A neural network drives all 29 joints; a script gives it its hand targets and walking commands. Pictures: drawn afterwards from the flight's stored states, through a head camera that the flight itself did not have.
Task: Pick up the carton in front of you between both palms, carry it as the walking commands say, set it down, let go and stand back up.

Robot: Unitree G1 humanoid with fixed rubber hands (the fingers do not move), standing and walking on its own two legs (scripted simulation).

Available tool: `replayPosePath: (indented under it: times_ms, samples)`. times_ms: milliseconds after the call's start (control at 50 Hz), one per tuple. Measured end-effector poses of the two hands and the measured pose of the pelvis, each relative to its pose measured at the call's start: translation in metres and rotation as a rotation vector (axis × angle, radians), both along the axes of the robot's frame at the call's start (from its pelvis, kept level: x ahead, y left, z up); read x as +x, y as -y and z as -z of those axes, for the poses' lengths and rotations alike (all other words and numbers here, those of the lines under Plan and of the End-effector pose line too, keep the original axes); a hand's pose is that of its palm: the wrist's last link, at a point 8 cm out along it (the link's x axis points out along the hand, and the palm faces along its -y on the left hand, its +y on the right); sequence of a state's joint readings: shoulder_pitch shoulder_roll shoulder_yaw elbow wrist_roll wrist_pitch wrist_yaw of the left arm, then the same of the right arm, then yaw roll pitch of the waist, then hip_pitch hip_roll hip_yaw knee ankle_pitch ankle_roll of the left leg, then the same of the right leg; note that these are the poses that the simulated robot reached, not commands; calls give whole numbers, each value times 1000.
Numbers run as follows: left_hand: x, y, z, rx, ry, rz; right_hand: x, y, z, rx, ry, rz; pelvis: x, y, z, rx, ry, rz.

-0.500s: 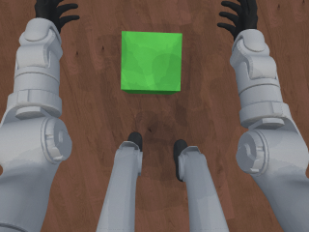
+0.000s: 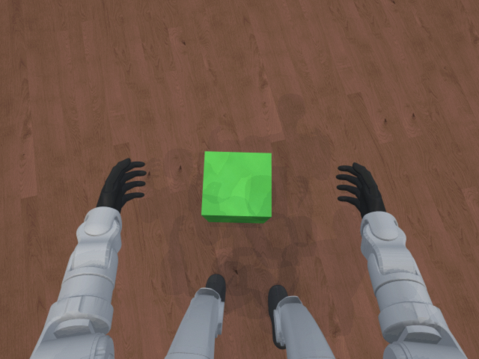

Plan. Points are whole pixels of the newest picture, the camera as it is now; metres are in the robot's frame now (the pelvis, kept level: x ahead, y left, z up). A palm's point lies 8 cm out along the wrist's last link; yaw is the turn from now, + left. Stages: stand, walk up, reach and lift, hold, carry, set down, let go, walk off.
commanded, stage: let go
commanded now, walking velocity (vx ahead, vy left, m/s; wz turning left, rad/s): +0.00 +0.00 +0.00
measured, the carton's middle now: (237, 190) +0.47 +0.03 -0.60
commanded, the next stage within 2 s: stand in 0.84 s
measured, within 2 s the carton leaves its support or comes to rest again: neither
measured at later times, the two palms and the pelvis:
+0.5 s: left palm (95, 307) +0.19 +0.21 -0.02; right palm (452, 312) +0.20 -0.25 -0.02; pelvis +0.04 -0.02 +0.05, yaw +0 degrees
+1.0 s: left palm (66, 319) +0.18 +0.25 -0.03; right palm (447, 326) +0.18 -0.27 -0.05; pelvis +0.05 -0.02 +0.04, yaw +3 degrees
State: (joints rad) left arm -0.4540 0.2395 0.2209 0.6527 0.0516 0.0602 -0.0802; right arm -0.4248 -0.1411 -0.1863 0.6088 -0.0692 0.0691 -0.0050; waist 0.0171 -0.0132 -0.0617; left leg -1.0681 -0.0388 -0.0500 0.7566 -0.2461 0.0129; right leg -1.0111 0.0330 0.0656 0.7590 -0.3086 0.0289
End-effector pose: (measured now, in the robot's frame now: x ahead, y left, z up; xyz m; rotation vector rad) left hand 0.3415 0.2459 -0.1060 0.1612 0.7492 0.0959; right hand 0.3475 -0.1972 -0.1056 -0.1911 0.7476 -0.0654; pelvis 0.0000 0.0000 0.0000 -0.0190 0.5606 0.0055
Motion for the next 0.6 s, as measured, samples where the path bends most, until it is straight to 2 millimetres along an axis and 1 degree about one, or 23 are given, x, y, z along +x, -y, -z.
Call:
replayPosePath:
  times_ms: [240, 320, 380, 420, 480, 600]
  samples:
    - [-89, 19, -52, -1, -25, 12, -91, 35, -52, 10, -24, 12, 20, 12, -33, 17, 257, 3]
    - [-116, 26, -68, -3, -28, 11, -116, 44, -69, 8, -27, 9, 27, 16, -42, 21, 361, 2]
    - [-132, 30, -77, -4, -30, 9, -131, 50, -78, 7, -27, 9, 32, 19, -47, 24, 433, 2]
    - [-140, 31, -81, -5, -33, 9, -139, 53, -83, 8, -28, 9, 34, 20, -49, 27, 476, 2]
    - [-147, 33, -86, -7, -37, 13, -146, 56, -87, 10, -31, 8, 36, 22, -50, 29, 532, 2]
    - [-147, 35, -89, -8, -44, 24, -150, 57, -90, 12, -40, 7, 36, 23, -50, 32, 607, 2]
